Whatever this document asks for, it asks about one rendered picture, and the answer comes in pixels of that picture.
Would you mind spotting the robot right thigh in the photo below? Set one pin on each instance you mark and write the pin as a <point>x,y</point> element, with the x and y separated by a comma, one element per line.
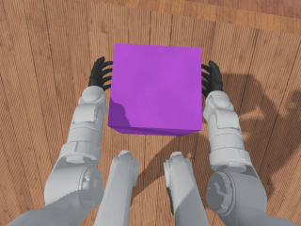
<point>187,204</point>

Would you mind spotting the left robot upper arm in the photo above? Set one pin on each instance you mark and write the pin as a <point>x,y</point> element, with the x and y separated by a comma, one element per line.
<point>70,194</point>

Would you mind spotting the left robot hand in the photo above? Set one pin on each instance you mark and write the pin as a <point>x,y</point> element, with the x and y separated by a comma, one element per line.
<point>96,75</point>

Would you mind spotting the carton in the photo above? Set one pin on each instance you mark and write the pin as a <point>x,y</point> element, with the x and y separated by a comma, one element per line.
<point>156,90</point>

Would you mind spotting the left robot forearm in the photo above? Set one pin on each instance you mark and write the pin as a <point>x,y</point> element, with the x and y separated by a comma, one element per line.
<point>86,130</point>

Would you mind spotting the right robot hand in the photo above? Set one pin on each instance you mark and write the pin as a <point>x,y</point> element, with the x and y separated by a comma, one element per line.
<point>214,78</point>

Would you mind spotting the right robot upper arm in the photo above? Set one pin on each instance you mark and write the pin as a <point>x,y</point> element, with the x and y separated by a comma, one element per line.
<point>240,200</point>

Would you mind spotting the right robot forearm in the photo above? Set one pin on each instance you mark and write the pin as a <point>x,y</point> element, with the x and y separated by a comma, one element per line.
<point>225,136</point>

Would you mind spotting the robot left shin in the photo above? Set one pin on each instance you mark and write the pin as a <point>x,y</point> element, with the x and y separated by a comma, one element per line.
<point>116,158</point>

